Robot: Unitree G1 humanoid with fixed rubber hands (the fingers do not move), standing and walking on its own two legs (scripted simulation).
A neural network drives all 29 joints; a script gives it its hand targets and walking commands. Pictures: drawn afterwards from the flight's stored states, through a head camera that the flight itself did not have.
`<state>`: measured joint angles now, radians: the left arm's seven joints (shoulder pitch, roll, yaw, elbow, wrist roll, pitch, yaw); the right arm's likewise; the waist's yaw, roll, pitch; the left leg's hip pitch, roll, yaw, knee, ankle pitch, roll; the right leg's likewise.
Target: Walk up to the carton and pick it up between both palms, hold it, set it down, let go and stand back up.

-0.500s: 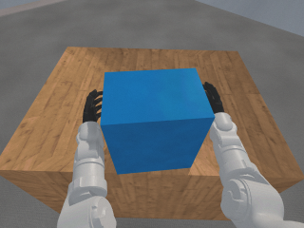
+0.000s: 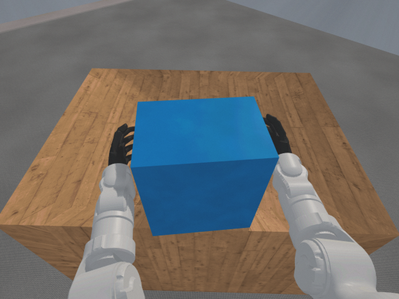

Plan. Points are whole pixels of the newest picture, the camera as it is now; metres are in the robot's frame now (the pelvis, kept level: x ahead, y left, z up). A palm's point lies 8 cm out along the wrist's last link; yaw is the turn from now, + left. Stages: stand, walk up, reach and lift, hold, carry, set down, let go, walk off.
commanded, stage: reach and lift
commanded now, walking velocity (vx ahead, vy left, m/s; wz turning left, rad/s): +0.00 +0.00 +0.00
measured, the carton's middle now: (199, 171) +0.40 +0.05 +0.03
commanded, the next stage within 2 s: none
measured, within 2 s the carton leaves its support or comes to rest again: leaves its support in 0.08 s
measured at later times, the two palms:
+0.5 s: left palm (113, 150) +0.36 +0.21 +0.14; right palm (291, 144) +0.39 -0.12 +0.15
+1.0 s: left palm (113, 138) +0.36 +0.20 +0.17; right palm (303, 136) +0.38 -0.13 +0.18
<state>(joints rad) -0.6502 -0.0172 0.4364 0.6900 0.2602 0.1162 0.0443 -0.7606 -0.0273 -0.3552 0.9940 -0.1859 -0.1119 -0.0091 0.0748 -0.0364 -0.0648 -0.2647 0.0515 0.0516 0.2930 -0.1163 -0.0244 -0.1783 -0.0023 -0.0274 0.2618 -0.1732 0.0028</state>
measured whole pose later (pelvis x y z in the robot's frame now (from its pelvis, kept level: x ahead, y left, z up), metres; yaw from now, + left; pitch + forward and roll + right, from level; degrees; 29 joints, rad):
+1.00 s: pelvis -0.02 +0.00 +0.00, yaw +2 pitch -4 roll +0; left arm -0.71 0.05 0.32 0.48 0.24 0.50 0.04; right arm -0.82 -0.10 -0.13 0.90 0.11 0.16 -0.08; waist -0.03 -0.06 -0.04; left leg -0.11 0.03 0.02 0.29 -0.11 -0.02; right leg -0.01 -0.02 -0.06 0.26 -0.17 0.01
